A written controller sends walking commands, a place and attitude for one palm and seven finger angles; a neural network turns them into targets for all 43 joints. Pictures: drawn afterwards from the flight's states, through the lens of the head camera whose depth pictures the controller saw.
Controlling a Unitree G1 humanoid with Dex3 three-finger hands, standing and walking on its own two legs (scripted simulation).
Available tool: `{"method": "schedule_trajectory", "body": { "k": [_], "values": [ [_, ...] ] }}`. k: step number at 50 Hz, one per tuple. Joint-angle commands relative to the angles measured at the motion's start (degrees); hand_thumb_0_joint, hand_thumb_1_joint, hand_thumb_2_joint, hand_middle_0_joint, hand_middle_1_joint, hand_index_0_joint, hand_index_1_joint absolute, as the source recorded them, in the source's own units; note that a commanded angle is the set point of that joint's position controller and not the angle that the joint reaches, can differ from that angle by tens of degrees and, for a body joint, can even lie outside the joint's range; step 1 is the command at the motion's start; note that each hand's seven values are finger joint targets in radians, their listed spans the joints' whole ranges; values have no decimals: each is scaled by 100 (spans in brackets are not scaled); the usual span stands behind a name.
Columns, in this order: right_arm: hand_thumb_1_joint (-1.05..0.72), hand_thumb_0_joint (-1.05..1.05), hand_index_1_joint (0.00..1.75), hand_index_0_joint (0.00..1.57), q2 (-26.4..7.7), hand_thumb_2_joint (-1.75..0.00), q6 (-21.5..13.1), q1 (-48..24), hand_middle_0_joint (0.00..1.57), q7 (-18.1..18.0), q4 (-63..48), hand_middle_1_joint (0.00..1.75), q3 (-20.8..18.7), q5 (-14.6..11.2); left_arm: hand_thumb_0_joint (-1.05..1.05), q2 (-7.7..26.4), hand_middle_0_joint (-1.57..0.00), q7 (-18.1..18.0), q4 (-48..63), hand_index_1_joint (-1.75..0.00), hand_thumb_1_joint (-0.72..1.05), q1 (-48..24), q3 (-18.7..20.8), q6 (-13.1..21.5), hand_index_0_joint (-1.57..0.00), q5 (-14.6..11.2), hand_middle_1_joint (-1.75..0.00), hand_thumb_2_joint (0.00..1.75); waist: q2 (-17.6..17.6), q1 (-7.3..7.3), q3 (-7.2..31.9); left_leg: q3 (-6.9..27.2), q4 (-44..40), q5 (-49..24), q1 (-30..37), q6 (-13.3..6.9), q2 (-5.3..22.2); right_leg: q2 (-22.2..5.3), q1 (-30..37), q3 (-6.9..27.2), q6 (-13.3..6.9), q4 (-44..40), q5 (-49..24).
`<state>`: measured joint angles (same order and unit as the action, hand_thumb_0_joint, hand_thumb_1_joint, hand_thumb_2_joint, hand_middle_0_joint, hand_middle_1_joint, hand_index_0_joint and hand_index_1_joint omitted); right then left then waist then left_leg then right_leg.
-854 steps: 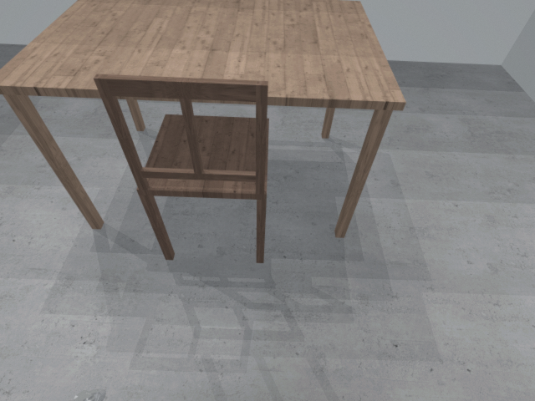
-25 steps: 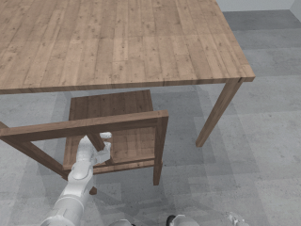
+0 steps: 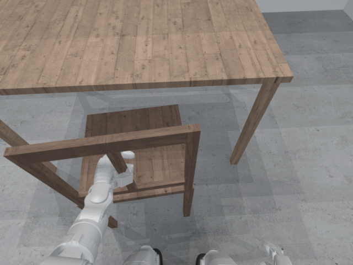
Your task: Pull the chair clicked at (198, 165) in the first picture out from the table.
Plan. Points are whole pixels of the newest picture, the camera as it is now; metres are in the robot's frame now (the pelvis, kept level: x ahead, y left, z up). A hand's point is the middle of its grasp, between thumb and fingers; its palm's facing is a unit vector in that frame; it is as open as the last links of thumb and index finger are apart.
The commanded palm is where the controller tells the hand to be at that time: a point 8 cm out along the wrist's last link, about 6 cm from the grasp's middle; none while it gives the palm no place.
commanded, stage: step backward, pulling the chair out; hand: left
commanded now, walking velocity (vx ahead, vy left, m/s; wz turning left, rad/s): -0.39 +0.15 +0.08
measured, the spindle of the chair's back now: (123, 171) +0.35 +0.17 -0.09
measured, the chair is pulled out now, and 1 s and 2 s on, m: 0.16 0.32 0.52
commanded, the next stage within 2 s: stop walking, hand still on the chair in 1.82 s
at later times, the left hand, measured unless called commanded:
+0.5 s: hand (125, 205) +0.25 +0.14 -0.06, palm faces -0.01 -0.99 -0.17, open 5.6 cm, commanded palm +0.23 +0.19 -0.06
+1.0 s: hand (118, 244) +0.17 +0.14 -0.06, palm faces +0.01 -0.98 -0.18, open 5.6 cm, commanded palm +0.15 +0.19 -0.06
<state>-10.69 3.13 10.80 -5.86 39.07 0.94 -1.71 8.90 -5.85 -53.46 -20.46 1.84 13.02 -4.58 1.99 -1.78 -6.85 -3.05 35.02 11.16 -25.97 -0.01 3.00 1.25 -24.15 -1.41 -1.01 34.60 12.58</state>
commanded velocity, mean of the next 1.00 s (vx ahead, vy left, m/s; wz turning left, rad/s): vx -0.38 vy -0.02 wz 0.05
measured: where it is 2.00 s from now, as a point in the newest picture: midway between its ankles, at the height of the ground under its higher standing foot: outside the picture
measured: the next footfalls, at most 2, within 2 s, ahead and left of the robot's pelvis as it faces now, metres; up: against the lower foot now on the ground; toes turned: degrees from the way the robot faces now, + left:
left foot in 0.26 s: -0.02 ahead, +0.17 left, +0.00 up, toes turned +2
right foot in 0.80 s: -0.03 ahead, -0.10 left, +0.00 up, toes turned +0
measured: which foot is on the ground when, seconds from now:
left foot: down 0.00-0.02, up 0.04-0.24, down 0.26-0.90, up 0.92-1.00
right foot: down 0.00-0.68, up 0.70-0.78, down 0.80-1.00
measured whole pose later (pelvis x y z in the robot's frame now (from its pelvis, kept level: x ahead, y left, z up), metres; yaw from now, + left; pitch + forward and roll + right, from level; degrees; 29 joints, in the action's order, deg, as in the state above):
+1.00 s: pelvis -0.16 +0.02 +0.00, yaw +1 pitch +2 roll +0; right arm -13.6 1.2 10.8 -6.3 41.9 -0.9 -1.4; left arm 7.5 -6.0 -52.0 -19.5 0.4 12.8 -2.1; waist 1.6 -3.4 -7.5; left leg 1.3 43.9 24.3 -26.2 1.9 1.4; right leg -0.9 -24.2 -1.0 -0.2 31.3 8.8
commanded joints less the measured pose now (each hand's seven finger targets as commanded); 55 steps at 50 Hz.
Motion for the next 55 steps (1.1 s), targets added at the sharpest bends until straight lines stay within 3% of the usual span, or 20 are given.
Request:
{"method": "schedule_trajectory", "body": {
  "k": [1,4,10,13,16,18,20,23,26,30,33,35,38,41,42,45,48,52,54,55],
  "values": [
    [-90,0,30,20,-982,-90,-286,234,20,-84,-527,30,-443,-32,0,1206,-50,-175,1003,-145,90,-1024,98,382,-50,342,-145,90,-802,-38,2285,269,758,1330,699,162,-72,-1975,657,2074,-590,-1775,-270],
    [-90,0,30,20,-932,-90,-347,7,20,-28,-449,30,-329,8,0,1109,-50,-194,924,-145,90,-1154,103,188,-50,424,-145,90,-801,83,2288,833,1623,1822,9,187,-185,-2355,1481,1907,-900,-1459,-2131],
    [-90,0,30,20,-1043,-90,-307,289,20,-106,-308,30,-278,-18,0,691,-50,-115,1087,-145,90,-1179,-229,-56,-50,376,-145,90,-1050,-103,2378,529,-628,762,740,151,-42,-1728,1849,841,-319,-988,-2616],
    [-90,0,30,20,-1185,-90,-165,277,20,-159,-562,30,-407,-3,0,383,-50,-38,1449,-145,90,-1200,-534,-57,-50,361,-145,90,-100,-27,2323,873,-1206,-1262,1215,-201,790,-698,1428,221,258,-500,-1621],
    [-90,0,30,20,-984,-90,-78,-60,20,-133,-810,30,-334,127,0,251,-50,10,2040,-145,90,-1474,-624,24,-50,396,-145,90,1175,-13,2318,933,-1417,-1593,807,-343,1165,-516,1388,-10,210,550,-663],
    [-90,0,30,20,-974,-90,-95,52,20,-68,-741,30,-386,126,0,254,-50,-2,1864,-145,90,-1203,-543,13,-50,408,-145,90,918,26,2111,896,-1029,-2243,976,-379,1281,-486,1124,54,110,461,-553],
    [-90,0,30,20,-983,-90,-140,151,20,-25,-650,30,-415,145,0,304,-50,8,1757,-145,90,-1357,-522,73,-50,467,-145,90,448,-61,2105,742,-645,-2464,1114,-200,1156,-600,1272,156,54,-1,-1747],
    [-90,0,30,20,-977,-90,-125,252,20,-79,-560,30,-473,78,0,693,-50,-24,1544,-145,90,-1205,-248,120,-50,455,-145,90,-322,-165,2572,274,-215,-1147,964,180,594,-1137,1636,662,-112,-399,-3077],
    [-90,0,30,20,-927,-90,-147,285,20,-101,-451,30,-441,42,0,914,-50,-50,1121,-145,90,-895,-86,109,-50,433,-145,90,-1084,-55,2387,160,654,1680,703,222,-78,-1805,1143,1327,-434,-1561,-1515],
    [-90,0,30,20,-854,-90,-258,211,20,-84,-396,30,-259,67,0,677,-50,-48,1056,-145,90,-994,-167,60,-50,498,-145,90,-1179,-118,2318,363,-116,1211,983,111,9,-1504,934,654,-196,-1431,-741],
    [-90,0,30,20,-1087,-90,-221,-89,20,-125,-684,30,-307,133,0,470,-50,-62,1494,-145,90,-1041,-394,163,-50,448,-145,90,888,-4,1824,1295,-1840,927,83,-439,1161,-414,996,-17,238,204,695],
    [-90,0,30,20,-972,-90,-183,-234,20,-91,-828,30,-307,92,0,322,-50,-47,1666,-145,90,-1323,-478,153,-50,395,-145,90,944,65,1631,1601,-1960,1252,-671,-768,1617,-279,1332,49,128,1209,798],
    [-90,0,30,20,-971,-90,-287,61,20,-64,-508,30,-385,108,0,339,-50,-17,1461,-145,90,-1500,-462,182,-50,439,-145,90,443,-32,1674,1230,-911,-722,347,-610,1342,-385,1112,203,95,93,-69],
    [-90,0,30,20,-1022,-90,-399,190,20,-60,-293,30,-434,191,0,506,-50,15,1299,-145,90,-1615,-466,304,-50,597,-145,90,714,-107,1739,913,-765,-962,698,-279,1026,-577,985,347,29,-359,-881],
    [-90,0,30,20,-1046,-90,-401,306,20,-69,-261,30,-500,128,0,683,-50,-19,1284,-145,90,-1582,-326,338,-50,536,-145,90,258,-146,2142,720,-597,-959,874,-204,883,-580,1177,433,56,-480,-1056],
    [-90,0,30,20,-872,-90,-410,125,20,-87,-358,30,-478,38,0,987,-50,-52,1240,-145,90,-1299,-130,415,-50,483,-145,90,-1029,-84,2305,139,625,1131,919,159,-15,-1724,776,1493,-340,-1752,-130],
    [-90,0,30,20,-841,-90,-442,-55,20,-66,-354,30,-335,70,0,927,-50,-84,1061,-145,90,-952,-37,207,-50,497,-145,90,-1050,71,2096,622,1454,1718,465,177,-167,-2016,892,1441,-703,-1746,-508],
    [-90,0,30,20,-967,-90,-496,187,20,-102,-276,30,-264,64,0,733,-50,-68,1168,-145,90,-891,-121,50,-50,426,-145,90,-988,-67,2059,546,-574,866,947,124,33,-1475,1275,670,-301,-1096,-1437],
    [-90,0,30,20,-1210,-90,-443,147,20,-142,-451,30,-385,111,0,549,-50,-20,1453,-145,90,-988,-305,91,-50,439,-145,90,129,-32,1944,1370,-1319,-1040,957,-314,918,-541,1059,172,206,-307,-970],
    [-90,0,30,20,-1070,-90,-365,75,20,-71,-556,30,-380,107,0,365,-50,27,1570,-145,90,-1046,-456,127,-50,397,-145,90,440,18,2138,1425,-1545,-987,820,-486,1300,-395,1234,98,210,208,-175]
  ]
}}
